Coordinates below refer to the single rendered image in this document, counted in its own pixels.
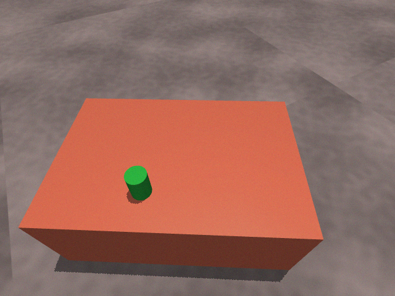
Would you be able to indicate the can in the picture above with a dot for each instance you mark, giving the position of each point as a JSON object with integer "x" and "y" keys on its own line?
{"x": 138, "y": 182}

